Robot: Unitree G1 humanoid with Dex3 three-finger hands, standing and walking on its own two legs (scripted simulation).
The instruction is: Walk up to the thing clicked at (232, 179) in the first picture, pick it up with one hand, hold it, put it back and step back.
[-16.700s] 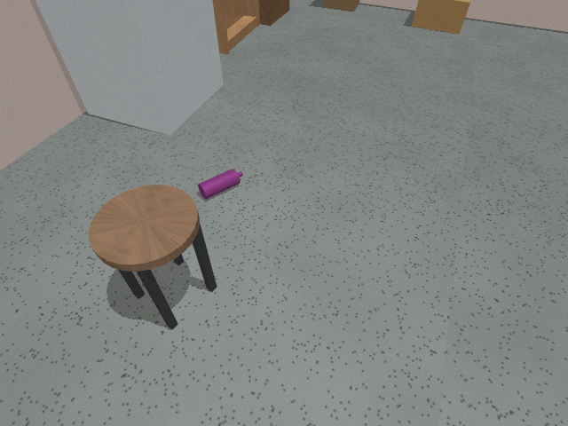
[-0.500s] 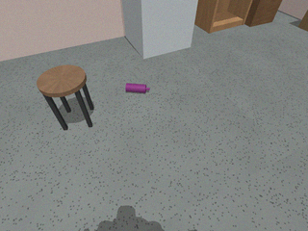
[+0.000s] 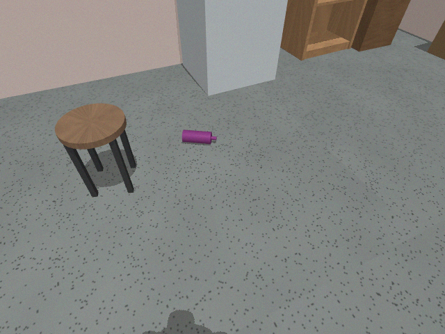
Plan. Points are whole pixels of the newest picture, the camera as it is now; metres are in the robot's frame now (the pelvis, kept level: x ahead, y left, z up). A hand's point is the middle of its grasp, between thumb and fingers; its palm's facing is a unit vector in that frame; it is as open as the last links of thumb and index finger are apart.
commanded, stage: walk up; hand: left
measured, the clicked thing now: (199, 137) +1.49 +0.19 -0.74
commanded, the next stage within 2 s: none
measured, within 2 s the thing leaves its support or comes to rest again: neither
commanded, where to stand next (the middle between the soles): +1.08 -0.01 m, yaw -1 degrees
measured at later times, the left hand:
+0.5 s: hand (86, 302) +0.23 +0.31 -0.16, palm faces -0.06 -0.94 -0.33, open 7.4 cm
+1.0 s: hand (127, 212) +0.45 +0.27 -0.14, palm faces -0.02 -0.93 -0.38, open 7.4 cm
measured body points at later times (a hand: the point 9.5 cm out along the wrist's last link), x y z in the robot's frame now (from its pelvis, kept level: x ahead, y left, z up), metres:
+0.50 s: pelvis +0.15 +0.04 -0.01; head +0.17 +0.05 +0.44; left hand +0.24 +0.36 -0.13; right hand +0.17 -0.29 -0.12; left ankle +0.06 +0.15 -0.75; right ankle +0.29 -0.11 -0.71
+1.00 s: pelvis +0.41 +0.00 -0.01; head +0.42 -0.01 +0.44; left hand +0.45 +0.32 -0.11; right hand +0.47 -0.33 -0.12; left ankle +0.53 +0.16 -0.70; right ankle +0.37 -0.10 -0.75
